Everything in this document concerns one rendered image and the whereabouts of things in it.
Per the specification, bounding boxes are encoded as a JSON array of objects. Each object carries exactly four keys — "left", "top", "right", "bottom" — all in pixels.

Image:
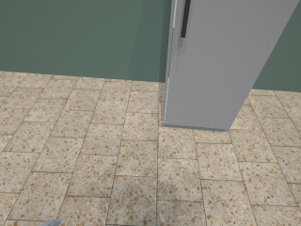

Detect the fridge door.
[{"left": 165, "top": 0, "right": 300, "bottom": 130}]

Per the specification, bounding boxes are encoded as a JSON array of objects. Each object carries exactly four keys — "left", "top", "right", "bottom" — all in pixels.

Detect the handle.
[{"left": 181, "top": 0, "right": 191, "bottom": 38}]

